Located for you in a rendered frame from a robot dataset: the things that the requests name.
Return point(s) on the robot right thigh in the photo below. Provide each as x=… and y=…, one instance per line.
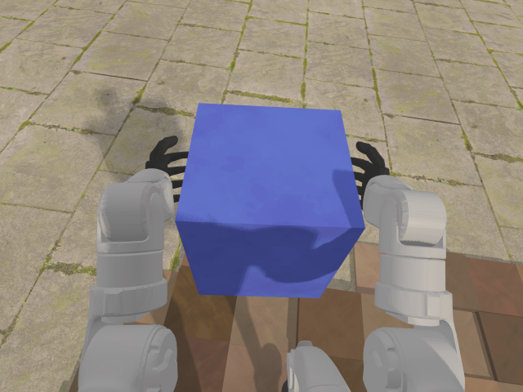
x=310, y=369

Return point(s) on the left robot forearm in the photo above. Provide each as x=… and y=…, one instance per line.
x=129, y=240

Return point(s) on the left robot upper arm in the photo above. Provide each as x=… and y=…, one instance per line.
x=130, y=358

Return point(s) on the right robot forearm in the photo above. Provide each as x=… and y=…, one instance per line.
x=412, y=231

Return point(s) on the robot left hand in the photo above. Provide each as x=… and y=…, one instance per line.
x=160, y=160

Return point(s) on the right robot upper arm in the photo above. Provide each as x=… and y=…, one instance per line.
x=411, y=360

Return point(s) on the carton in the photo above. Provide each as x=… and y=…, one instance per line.
x=269, y=204

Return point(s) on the robot right hand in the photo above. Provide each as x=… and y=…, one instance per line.
x=376, y=168

